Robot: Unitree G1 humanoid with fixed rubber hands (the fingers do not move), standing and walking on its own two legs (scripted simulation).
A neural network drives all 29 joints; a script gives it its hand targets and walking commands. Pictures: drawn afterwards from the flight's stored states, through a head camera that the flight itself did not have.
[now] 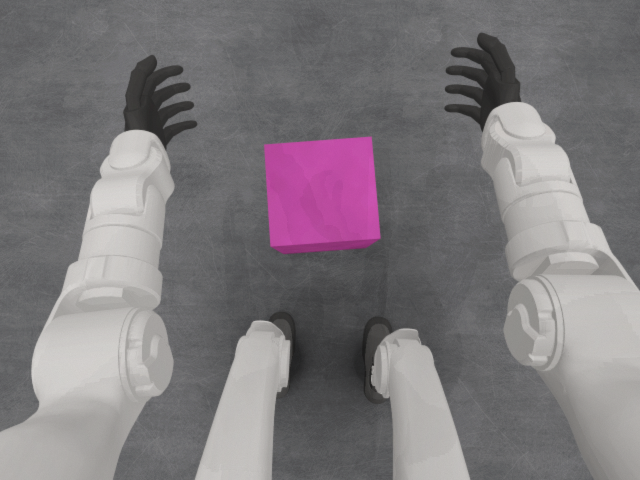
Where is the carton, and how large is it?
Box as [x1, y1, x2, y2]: [264, 137, 380, 253]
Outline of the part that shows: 371,137 264,144 270,246 282,253 361,248 366,247 380,238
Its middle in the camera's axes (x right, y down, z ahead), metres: +0.01 -0.09 +0.86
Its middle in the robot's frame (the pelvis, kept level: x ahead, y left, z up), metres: +0.50 +0.04 -0.51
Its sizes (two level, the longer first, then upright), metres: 0.210 0.200 0.250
